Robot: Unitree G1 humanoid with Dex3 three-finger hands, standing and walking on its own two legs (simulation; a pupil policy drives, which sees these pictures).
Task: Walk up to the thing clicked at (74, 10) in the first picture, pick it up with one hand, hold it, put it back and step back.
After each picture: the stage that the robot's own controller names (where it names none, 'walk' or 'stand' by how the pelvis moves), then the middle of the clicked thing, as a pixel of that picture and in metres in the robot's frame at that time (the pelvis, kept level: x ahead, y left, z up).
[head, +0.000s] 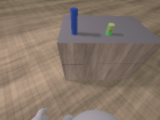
stand; (74, 22) +0.88 +0.20 +0.13
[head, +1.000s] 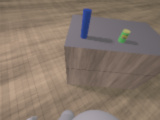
walk; (85, 25) +0.79 +0.08 +0.15
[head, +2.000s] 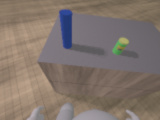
stand; (66, 32) +0.54 +0.20 +0.16
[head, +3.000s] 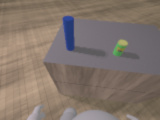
stand; (69, 35) +0.57 +0.18 +0.14
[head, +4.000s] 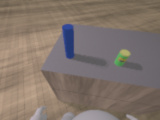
stand; (69, 43) +0.51 +0.18 +0.14
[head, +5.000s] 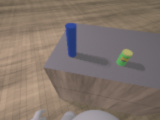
stand; (71, 42) +0.52 +0.16 +0.14
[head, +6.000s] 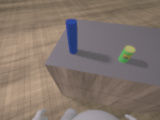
stand; (72, 38) +0.54 +0.16 +0.14
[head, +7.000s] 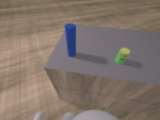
stand; (71, 42) +0.54 +0.17 +0.13
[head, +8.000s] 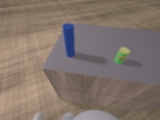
stand; (69, 42) +0.53 +0.17 +0.13
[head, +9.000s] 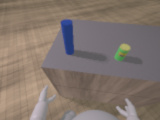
rise first; (68, 39) +0.53 +0.19 +0.14
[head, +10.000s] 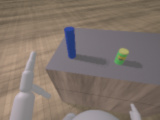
go down; (70, 44) +0.53 +0.20 +0.14
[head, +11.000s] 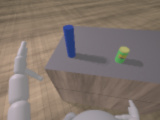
go down; (70, 43) +0.54 +0.18 +0.14
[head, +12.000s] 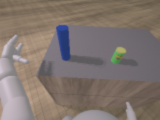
go down; (64, 45) +0.49 +0.19 +0.15
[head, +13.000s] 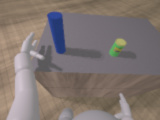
close in; (58, 36) +0.51 +0.19 +0.16
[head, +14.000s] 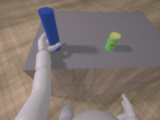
close; (52, 33) +0.52 +0.21 +0.18
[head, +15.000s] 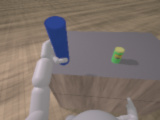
lift; (60, 46) +0.31 +0.15 +0.30
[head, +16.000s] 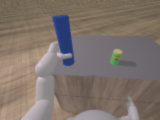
lift; (65, 43) +0.35 +0.15 +0.31
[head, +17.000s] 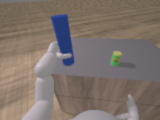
hold; (64, 43) +0.33 +0.15 +0.32
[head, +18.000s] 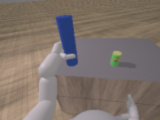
hold; (68, 43) +0.33 +0.12 +0.32
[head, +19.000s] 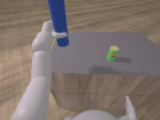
crouch; (59, 22) +0.43 +0.17 +0.36
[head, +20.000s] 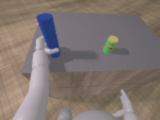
lower; (51, 39) +0.48 +0.21 +0.16
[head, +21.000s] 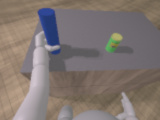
lower; (51, 35) +0.49 +0.20 +0.18
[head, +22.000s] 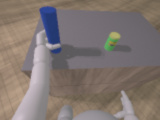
lower; (52, 34) +0.50 +0.19 +0.19
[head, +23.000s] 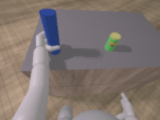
lower; (52, 35) +0.49 +0.20 +0.18
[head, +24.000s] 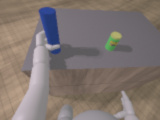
lower; (52, 34) +0.49 +0.20 +0.18
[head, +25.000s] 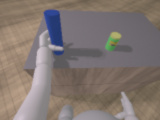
open; (56, 36) +0.49 +0.19 +0.18
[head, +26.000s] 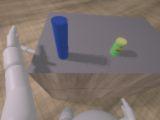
sink last; (61, 41) +0.45 +0.16 +0.17
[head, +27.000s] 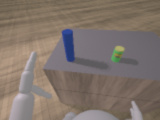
sink last; (69, 47) +0.49 +0.20 +0.15
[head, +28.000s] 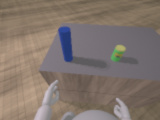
stand; (66, 46) +0.47 +0.19 +0.14
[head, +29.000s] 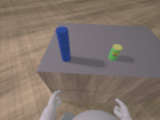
stand; (64, 46) +0.47 +0.20 +0.14
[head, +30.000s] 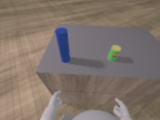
stand; (63, 47) +0.47 +0.20 +0.13
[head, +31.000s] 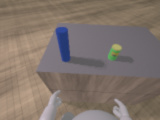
stand; (64, 46) +0.47 +0.20 +0.13
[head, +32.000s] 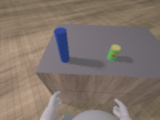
stand; (63, 47) +0.47 +0.20 +0.13
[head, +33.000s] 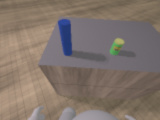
walk; (66, 40) +0.51 +0.19 +0.14
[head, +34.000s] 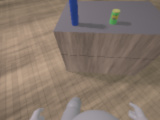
walk; (74, 11) +0.86 +0.20 +0.17
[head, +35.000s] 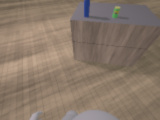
walk; (86, 5) +1.22 +0.13 +0.15
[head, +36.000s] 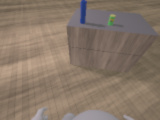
stand; (83, 12) +1.17 +0.15 +0.14
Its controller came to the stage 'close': yes
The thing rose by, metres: 0.22
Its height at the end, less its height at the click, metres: +0.00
